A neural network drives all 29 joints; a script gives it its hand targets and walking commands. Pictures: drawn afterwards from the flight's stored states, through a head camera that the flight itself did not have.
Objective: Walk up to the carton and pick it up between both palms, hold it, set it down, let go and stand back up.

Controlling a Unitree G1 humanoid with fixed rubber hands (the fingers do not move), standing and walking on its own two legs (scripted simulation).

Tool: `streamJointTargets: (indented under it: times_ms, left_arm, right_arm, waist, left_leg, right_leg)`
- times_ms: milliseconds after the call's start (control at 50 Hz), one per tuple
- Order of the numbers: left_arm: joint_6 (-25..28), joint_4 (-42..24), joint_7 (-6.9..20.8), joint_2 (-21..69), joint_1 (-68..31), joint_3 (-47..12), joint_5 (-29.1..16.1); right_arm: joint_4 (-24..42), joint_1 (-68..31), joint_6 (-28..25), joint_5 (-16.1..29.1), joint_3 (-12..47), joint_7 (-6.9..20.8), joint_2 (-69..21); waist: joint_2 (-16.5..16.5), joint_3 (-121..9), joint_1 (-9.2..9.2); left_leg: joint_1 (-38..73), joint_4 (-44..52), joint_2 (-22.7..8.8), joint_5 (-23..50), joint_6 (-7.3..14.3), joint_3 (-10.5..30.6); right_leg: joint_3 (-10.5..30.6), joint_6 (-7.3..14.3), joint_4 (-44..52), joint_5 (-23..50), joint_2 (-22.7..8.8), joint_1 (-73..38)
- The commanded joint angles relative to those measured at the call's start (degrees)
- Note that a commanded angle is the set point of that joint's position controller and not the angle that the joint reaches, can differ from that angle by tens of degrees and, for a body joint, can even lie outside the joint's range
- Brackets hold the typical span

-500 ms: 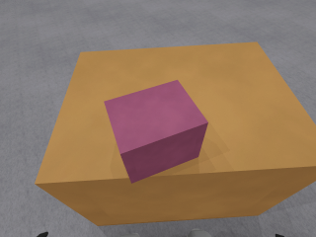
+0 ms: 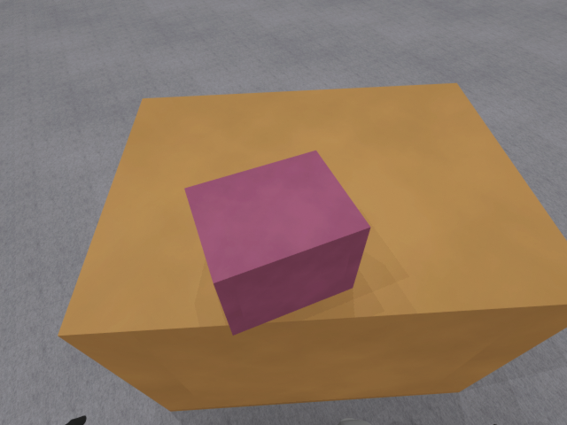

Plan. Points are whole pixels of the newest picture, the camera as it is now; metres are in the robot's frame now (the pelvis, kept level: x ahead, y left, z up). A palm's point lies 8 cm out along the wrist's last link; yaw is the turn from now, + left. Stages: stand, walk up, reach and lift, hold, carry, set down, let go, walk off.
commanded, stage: walk up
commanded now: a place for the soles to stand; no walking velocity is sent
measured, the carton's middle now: (274, 241) +0.39 +0.02 +0.01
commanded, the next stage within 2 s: reach and lift in 1.00 s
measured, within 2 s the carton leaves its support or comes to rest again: neither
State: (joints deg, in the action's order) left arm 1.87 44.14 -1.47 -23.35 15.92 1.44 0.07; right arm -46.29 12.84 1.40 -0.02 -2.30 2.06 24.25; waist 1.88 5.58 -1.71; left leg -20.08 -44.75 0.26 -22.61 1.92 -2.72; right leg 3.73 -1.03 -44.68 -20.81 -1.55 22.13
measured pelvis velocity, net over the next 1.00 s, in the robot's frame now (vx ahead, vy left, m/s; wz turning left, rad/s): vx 0.00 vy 0.00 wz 0.00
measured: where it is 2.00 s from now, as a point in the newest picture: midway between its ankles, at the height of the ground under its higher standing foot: outside the picture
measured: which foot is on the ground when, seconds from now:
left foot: down 0.00-1.00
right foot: down 0.00-1.00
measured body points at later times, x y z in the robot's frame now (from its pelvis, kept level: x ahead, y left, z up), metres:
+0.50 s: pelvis +0.00 +0.00 +0.00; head +0.03 -0.01 +0.45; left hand +0.10 +0.32 -0.10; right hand +0.10 -0.32 -0.11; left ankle +0.02 +0.10 -0.71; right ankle +0.04 -0.15 -0.71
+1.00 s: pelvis +0.00 +0.00 +0.00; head +0.02 -0.01 +0.45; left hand +0.10 +0.32 -0.09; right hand +0.08 -0.32 -0.11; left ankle +0.02 +0.10 -0.71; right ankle +0.04 -0.15 -0.71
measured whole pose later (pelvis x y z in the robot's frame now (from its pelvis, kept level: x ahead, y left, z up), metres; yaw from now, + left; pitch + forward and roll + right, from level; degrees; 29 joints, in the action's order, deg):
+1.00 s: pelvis +0.00 +0.00 +0.00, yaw +0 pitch -2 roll +0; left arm 1.9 44.1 -1.5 -23.4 15.9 1.4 0.1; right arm -46.3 13.4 1.0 0.0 -2.3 1.9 24.2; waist 1.2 5.2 -1.7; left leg -20.2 -44.0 0.0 -21.9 1.6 -2.7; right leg 3.5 -2.0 -43.3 -18.9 -1.7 22.1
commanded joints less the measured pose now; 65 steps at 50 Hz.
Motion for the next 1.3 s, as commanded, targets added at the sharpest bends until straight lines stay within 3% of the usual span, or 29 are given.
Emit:
streamJointTargets:
  times_ms: [0,40,100,180,220,260,280,300,340,380,440,520,560,600,620,660,720,740,780,800,840,900,940,980,1000,1020,1060,1160,1280]
  left_arm:
    - [1.61,-0.66,-0.70,-11.70,-2.89,3.39,0.09]
    - [1.93,-0.20,-0.99,-11.91,-2.63,3.42,0.01]
    - [2.74,-0.12,-1.08,-15.22,1.39,4.26,0.13]
    - [2.18,0.25,-1.84,-17.01,0.49,4.36,0.18]
    - [1.84,-1.31,-1.52,-14.55,-2.70,3.70,0.43]
    - [1.01,-1.97,-1.34,-11.84,-5.25,2.91,0.18]
    - [0.95,-1.10,-1.58,-11.52,-2.81,2.80,0.00]
    - [1.03,-0.83,-1.62,-11.59,-2.47,2.87,0.03]
    - [1.33,0.57,-1.50,-12.84,0.00,3.01,0.10]
    - [2.48,0.55,-1.13,-13.65,-0.08,3.84,0.42]
    - [2.02,1.11,-1.32,-16.99,1.24,4.60,0.65]
    - [1.20,-0.68,-1.03,-12.38,-4.80,3.17,0.42]
    - [1.14,-0.09,-1.00,-11.48,-0.98,3.70,0.24]
    - [1.46,0.70,-0.63,-13.12,2.11,3.59,0.33]
    - [1.85,1.53,-0.40,-12.86,2.32,3.63,0.65]
    - [2.76,0.56,-0.94,-15.89,0.72,4.38,1.03]
    - [2.04,0.38,-1.08,-18.45,-1.31,5.20,0.96]
    - [1.67,-0.05,-1.06,-17.71,-3.17,5.20,0.80]
    - [0.88,-1.61,-0.56,-10.80,-6.39,3.26,0.48]
    - [0.95,-1.31,-1.12,-11.27,-4.27,3.11,0.30]
    - [1.03,-0.40,-0.76,-13.06,-2.11,3.50,0.36]
    - [2.44,-0.08,-0.42,-13.82,1.25,3.80,0.50]
    - [2.45,-0.12,-0.78,-15.20,2.11,4.61,0.28]
    - [2.16,-0.12,-0.97,-16.97,-1.66,4.81,0.64]
    - [-12.35,-8.13,-1.54,-7.91,-21.77,2.50,2.29]
    - [-16.97,-10.37,-2.60,-6.52,-27.82,3.17,3.99]
    - [-20.71,-13.23,-2.20,-4.28,-24.27,5.17,5.35]
    - [-21.33,-24.74,-2.88,-5.20,-21.07,4.93,2.18]
    - [-17.83,-24.18,-2.73,-2.80,-11.88,5.18,1.10]
  right_arm:
    - [1.75,0.23,-2.69,-1.28,-4.17,-1.11,14.66]
    - [2.03,-0.74,-2.86,-1.49,-3.47,-1.37,13.57]
    - [2.88,-0.72,-2.35,-0.74,-3.41,-1.54,12.41]
    - [3.28,0.49,-1.50,-0.57,-3.86,-1.57,9.60]
    - [2.36,1.05,-1.83,-0.94,-3.81,-1.40,9.94]
    - [2.03,1.71,-2.22,-1.06,-4.78,-1.48,13.46]
    - [2.27,0.76,-2.43,-1.30,-4.29,-1.49,13.34]
    - [2.10,-0.50,-2.54,-1.33,-3.99,-1.56,13.92]
    - [2.13,-4.10,-2.15,-1.34,-4.17,-1.47,14.23]
    - [3.28,-4.66,-2.11,-1.12,-2.97,-1.38,11.24]
    - [3.50,-2.74,-1.05,-0.94,-3.69,-1.08,10.56]
    - [2.55,-0.63,-1.56,-1.75,-3.94,-0.79,12.29]
    - [2.65,-3.81,-2.20,-1.85,-3.66,-0.86,13.16]
    - [3.59,-5.59,-1.92,-1.62,-3.58,-0.71,14.23]
    - [2.98,-5.34,-1.80,-1.34,-3.16,-0.92,12.12]
    - [4.07,-4.17,-1.65,-1.20,-2.83,-0.94,10.14]
    - [1.89,-0.54,-1.23,-1.34,-3.37,-0.58,10.34]
    - [1.07,2.08,-1.42,-1.62,-3.72,-0.70,11.07]
    - [1.03,0.94,-2.38,-1.55,-3.95,-0.83,12.96]
    - [1.36,0.63,-2.69,-1.90,-4.05,-0.89,14.23]
    - [2.19,-1.32,-2.74,-1.94,-4.28,-0.90,14.80]
    - [4.10,-2.68,-2.53,-1.35,-3.44,-0.92,12.90]
    - [3.86,-1.67,-2.29,-0.61,-3.23,-1.32,10.78]
    - [2.48,1.02,-1.83,-1.13,-3.34,-1.21,10.75]
    - [-6.70,-19.09,-13.88,-7.30,-8.48,0.37,2.93]
    - [-7.77,-18.30,-14.55,-8.48,-10.41,2.36,8.31]
    - [-6.80,-16.22,-14.74,-9.38,-11.14,3.54,10.46]
    - [-3.02,-12.17,-16.03,-5.02,-11.61,2.87,9.80]
    - [-1.06,-6.86,-17.79,0.07,-8.58,2.85,8.50]
  waist:
    - [1.41,-7.32,0.71]
    - [0.40,-5.22,1.52]
    - [-2.12,-11.99,1.92]
    - [-7.40,-10.26,0.60]
    - [-4.37,-8.84,-1.37]
    - [1.39,-9.06,-1.91]
    - [3.39,-6.41,-0.25]
    - [4.96,-5.71,0.56]
    - [4.17,-5.36,1.73]
    - [0.80,-6.81,1.75]
    - [-5.36,-7.98,1.09]
    - [0.83,-5.58,-1.26]
    - [4.44,-2.56,1.34]
    - [3.97,-4.03,2.53]
    - [2.73,-3.56,2.91]
    - [-5.33,-4.80,1.65]
    - [-9.38,-6.23,0.03]
    - [-10.11,-5.53,-0.74]
    - [2.93,-3.65,-1.20]
    - [3.98,-2.44,-0.32]
    - [1.77,-2.40,0.09]
    - [0.73,-6.60,2.61]
    - [-4.15,-11.15,2.04]
    - [-6.40,-7.74,0.55]
    - [4.24,-0.99,-1.95]
    - [5.85,1.86,-2.19]
    - [4.05,1.16,-3.27]
    - [-0.39,-14.78,-1.89]
    - [-4.21,-15.99,0.49]
  left_leg:
    - [6.57,17.96,-11.32,6.87,5.07,18.65]
    - [4.75,14.02,-13.77,19.22,9.47,17.36]
    - [4.02,2.39,-5.69,30.59,3.01,7.21]
    - [1.81,-2.47,-1.62,13.02,1.22,4.94]
    - [6.67,6.01,-4.59,14.17,2.83,6.98]
    - [9.09,14.28,-11.81,16.90,7.40,17.16]
    - [7.70,14.50,-14.85,21.07,9.64,17.81]
    - [5.57,15.47,-16.54,25.24,11.40,19.24]
    - [4.47,15.10,-15.26,22.72,9.58,17.40]
    - [-1.53,8.40,-7.51,17.30,3.97,9.78]
    - [0.13,3.77,-2.26,1.58,1.26,6.17]
    - [3.72,16.69,-7.76,-4.57,5.84,14.57]
    - [-2.37,20.99,-14.86,-4.73,10.28,21.24]
    - [-4.62,18.42,-12.78,-4.11,8.03,17.65]
    - [-5.95,16.04,-10.13,-3.30,5.64,13.54]
    - [-5.67,5.14,-2.58,3.13,0.92,6.85]
    - [-0.59,0.37,0.20,-6.55,0.91,4.84]
    - [1.50,4.60,-1.44,-5.31,1.09,6.20]
    - [5.39,20.50,-9.81,-5.64,5.49,18.19]
    - [4.42,22.53,-15.02,-3.21,8.14,25.01]
    - [3.90,20.86,-15.63,1.71,9.87,23.04]
    - [0.64,11.54,-8.18,16.24,4.32,11.39]
    - [-0.04,3.36,-3.37,14.73,1.77,7.05]
    - [0.54,1.42,-1.63,6.77,0.69,5.04]
    - [-13.88,12.48,-4.12,-12.52,-1.93,2.14]
    - [-21.94,15.18,-6.93,-15.82,-0.18,1.54]
    - [-24.99,14.57,-8.30,-14.28,1.48,0.92]
    - [-0.93,12.67,-7.60,4.27,-1.40,0.89]
    - [12.68,14.50,-3.89,19.30,-2.40,2.89]
  right_leg:
    - [-0.52,3.18,-0.78,6.96,-0.01,2.15]
    - [-2.72,2.95,1.33,4.30,-0.77,0.51]
    - [5.04,6.72,5.90,25.78,-4.82,-8.84]
    - [14.90,13.54,8.21,26.35,-12.30,-6.38]
    - [9.54,9.78,6.36,21.52,-8.93,-1.37]
    - [-1.22,3.48,-3.43,10.25,-0.30,2.89]
    - [-4.10,2.53,-4.89,2.40,0.45,4.24]
    - [-4.90,2.94,-2.77,-7.08,1.21,2.35]
    - [-4.68,3.36,4.57,-6.55,0.09,-1.63]
    - [4.48,5.46,9.07,12.05,-3.93,-7.72]
    - [13.39,11.06,11.70,9.36,-9.86,-3.68]
    - [3.04,5.47,2.73,1.19,-1.44,4.45]
    - [-4.39,3.41,-1.29,-6.37,1.32,0.26]
    - [-3.55,4.32,2.85,-4.89,1.39,-5.19]
    - [-1.78,4.60,9.02,-2.22,-0.10,-8.38]
    - [13.27,8.77,14.95,5.20,-7.95,-6.00]
    - [20.64,13.19,16.88,1.35,-13.78,-1.57]
    - [18.00,11.69,14.08,0.47,-12.23,1.01]
    - [1.14,4.54,1.24,-1.63,-0.65,8.09]
    - [-3.04,3.17,-2.31,-3.50,0.41,8.67]
    - [-3.31,2.50,-1.30,-11.08,0.02,4.77]
    - [-0.89,4.17,10.83,7.72,-1.38,-7.87]
    - [10.11,8.47,11.44,17.45,-7.46,-8.56]
    - [14.31,11.41,11.57,14.04,-10.91,-3.53]
    - [-8.45,4.24,2.63,-5.52,1.98,1.35]
    - [-10.82,2.53,-2.34,-1.31,4.12,-6.66]
    - [-10.98,2.52,-5.21,2.45,4.14,-12.38]
    - [-11.13,2.82,2.15,9.73,3.76,-6.36]
    - [-9.71,3.08,12.04,19.24,5.02,-8.76]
